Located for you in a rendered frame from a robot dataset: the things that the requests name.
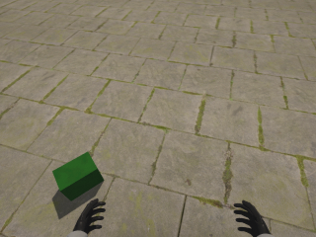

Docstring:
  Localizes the right robot hand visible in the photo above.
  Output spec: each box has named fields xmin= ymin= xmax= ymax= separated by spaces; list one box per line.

xmin=233 ymin=200 xmax=271 ymax=237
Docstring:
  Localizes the left robot hand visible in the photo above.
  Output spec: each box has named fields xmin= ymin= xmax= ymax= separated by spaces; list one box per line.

xmin=73 ymin=198 xmax=106 ymax=234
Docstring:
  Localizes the carton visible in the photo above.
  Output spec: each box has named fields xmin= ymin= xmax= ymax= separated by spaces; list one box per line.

xmin=52 ymin=152 xmax=104 ymax=201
